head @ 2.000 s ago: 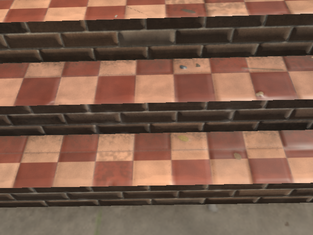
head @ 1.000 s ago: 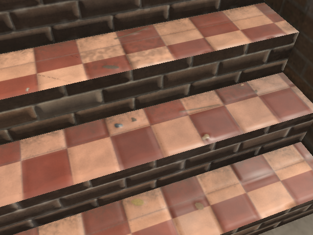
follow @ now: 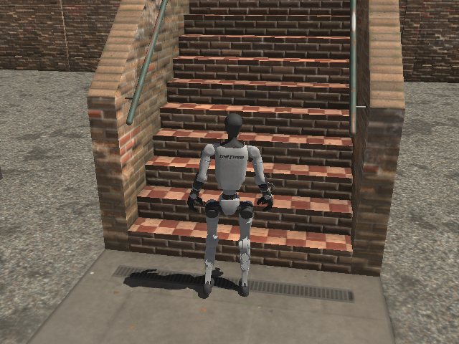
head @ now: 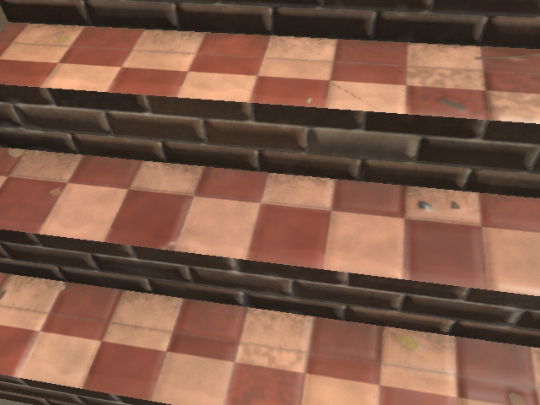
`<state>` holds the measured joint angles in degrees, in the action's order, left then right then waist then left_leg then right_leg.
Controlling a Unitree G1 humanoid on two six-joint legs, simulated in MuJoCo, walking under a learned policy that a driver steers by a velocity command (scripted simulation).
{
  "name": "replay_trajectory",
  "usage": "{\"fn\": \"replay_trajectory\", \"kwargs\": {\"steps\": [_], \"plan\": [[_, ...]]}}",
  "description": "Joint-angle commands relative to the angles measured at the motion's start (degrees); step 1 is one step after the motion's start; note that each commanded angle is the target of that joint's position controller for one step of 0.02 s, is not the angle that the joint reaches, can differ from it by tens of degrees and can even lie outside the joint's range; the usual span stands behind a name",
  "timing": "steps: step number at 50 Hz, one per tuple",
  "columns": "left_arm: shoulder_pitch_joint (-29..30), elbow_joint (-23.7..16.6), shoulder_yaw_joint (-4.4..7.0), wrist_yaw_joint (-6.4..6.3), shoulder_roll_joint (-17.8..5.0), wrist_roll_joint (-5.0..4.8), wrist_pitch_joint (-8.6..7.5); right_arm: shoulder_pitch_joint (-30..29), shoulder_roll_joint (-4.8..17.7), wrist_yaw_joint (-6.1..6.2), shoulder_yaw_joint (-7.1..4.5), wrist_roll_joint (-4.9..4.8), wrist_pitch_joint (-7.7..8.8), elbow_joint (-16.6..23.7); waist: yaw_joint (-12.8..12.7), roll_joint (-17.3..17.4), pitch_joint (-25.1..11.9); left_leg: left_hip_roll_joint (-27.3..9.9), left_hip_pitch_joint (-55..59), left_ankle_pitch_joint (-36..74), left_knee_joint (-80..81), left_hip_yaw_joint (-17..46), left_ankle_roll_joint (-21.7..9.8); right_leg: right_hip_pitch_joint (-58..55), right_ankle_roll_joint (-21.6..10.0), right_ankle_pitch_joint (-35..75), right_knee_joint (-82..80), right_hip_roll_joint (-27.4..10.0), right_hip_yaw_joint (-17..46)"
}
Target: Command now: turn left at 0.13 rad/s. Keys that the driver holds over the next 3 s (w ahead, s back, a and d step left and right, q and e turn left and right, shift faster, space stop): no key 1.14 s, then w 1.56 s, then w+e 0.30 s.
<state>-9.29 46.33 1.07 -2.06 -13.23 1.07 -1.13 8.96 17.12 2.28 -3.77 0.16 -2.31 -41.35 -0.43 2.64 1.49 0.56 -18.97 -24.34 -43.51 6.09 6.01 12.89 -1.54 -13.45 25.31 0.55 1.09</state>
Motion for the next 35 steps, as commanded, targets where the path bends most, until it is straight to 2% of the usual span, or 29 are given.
{"fn": "replay_trajectory", "kwargs": {"steps": [1,2,3,4,5,6,7,8,10,21,35], "plan": [[1.26,-3.50,2.22,0.34,-10.48,-0.76,-0.37,-1.72,3.31,-0.05,-0.33,-0.40,1.10,3.04,-0.31,-13.01,-4.13,0.62,5.27,8.00,18.56,-4.93,-1.48,-5.19,-9.56,19.16,-4.53,-10.99,10.32],[-0.30,-2.98,1.93,0.59,-9.63,-1.26,-0.68,-0.92,3.55,-0.03,-0.29,-0.09,1.05,2.22,0.08,-11.83,-3.22,0.37,9.19,14.67,25.80,-4.14,-2.94,-3.52,-7.94,18.43,-4.70,-10.37,10.48],[-2.03,-2.48,1.51,0.96,-8.89,-1.11,-1.48,-0.50,5.16,0.29,-0.50,0.28,0.96,2.10,-0.23,-10.11,-3.85,-2.01,14.56,19.35,27.67,-0.99,-4.72,-0.59,-5.28,16.40,-4.98,-10.19,10.68],[-2.52,-2.77,1.03,1.73,-8.07,0.21,-2.66,1.20,8.25,0.73,-0.95,0.71,0.81,2.09,-0.95,-5.08,-6.57,-6.74,20.93,31.51,22.82,2.77,-6.51,2.97,-2.63,13.78,-2.93,-8.32,8.04],[-4.02,-2.42,1.11,1.98,-7.52,0.41,-3.37,1.33,9.15,0.25,-1.39,0.54,0.72,0.47,-2.45,1.37,-7.74,-6.50,17.69,27.31,19.08,2.71,-9.79,1.64,0.19,4.44,-4.69,-3.95,3.28],[0.38,-2.12,1.10,1.78,-8.34,0.71,-3.45,-0.03,5.43,-0.52,-0.68,0.28,1.04,1.08,0.21,-1.08,-6.15,-5.00,14.27,21.66,20.10,2.23,-10.04,-0.12,2.28,3.05,-2.93,-2.75,1.96],[2.17,-2.11,1.10,1.54,-7.69,0.22,-3.23,0.04,3.52,-0.82,0.00,1.01,1.39,0.42,0.63,-1.06,-5.26,-4.58,12.03,18.22,21.14,2.16,-9.24,-0.58,2.63,3.19,-2.20,-2.53,1.64],[2.63,-1.93,0.92,1.10,-6.87,-0.22,-2.74,-0.34,3.62,-0.94,0.15,1.30,1.75,0.07,0.40,0.12,-3.79,-3.89,9.97,17.36,21.63,1.89,-8.42,-1.00,2.48,3.61,-1.71,-2.66,1.68],[1.46,-1.23,0.98,0.51,-6.97,-0.18,-2.06,-0.38,3.14,-1.00,0.45,1.11,2.49,-0.73,-0.19,1.51,-1.77,-3.58,7.69,17.30,22.02,1.87,-7.73,-1.09,2.34,4.17,-1.56,-2.67,1.74],[0.73,4.25,1.29,-0.09,-7.89,-0.44,-1.34,0.85,3.36,-1.31,1.08,0.49,3.83,-4.66,-0.06,-1.19,-1.57,-3.16,6.98,20.21,22.44,2.07,-8.57,-3.79,3.66,6.54,-1.53,-3.07,1.87],[0.87,9.85,1.00,-0.70,-8.45,-0.67,-0.90,1.89,3.57,-1.24,1.46,0.23,3.66,-9.70,0.14,-1.97,-1.65,-1.85,8.30,22.39,22.65,0.58,-8.54,-3.85,3.84,7.20,-2.35,-3.08,1.38]]}}
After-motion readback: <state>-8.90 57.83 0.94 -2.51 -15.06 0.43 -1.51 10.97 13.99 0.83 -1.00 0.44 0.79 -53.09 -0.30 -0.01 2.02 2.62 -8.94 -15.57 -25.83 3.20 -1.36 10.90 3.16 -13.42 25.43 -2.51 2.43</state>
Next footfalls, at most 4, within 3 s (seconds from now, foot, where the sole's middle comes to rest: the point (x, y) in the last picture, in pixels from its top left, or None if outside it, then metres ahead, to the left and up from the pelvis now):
0.06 left None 0.02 0.15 -0.78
1.72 left None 0.19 0.15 -0.78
2.24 right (354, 385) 0.46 -0.10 -0.58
2.78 left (264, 211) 0.76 0.08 -0.38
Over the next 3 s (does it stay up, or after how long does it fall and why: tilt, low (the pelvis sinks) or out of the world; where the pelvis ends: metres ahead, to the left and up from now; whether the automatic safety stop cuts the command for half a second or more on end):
stays up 0.70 -0.01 0.37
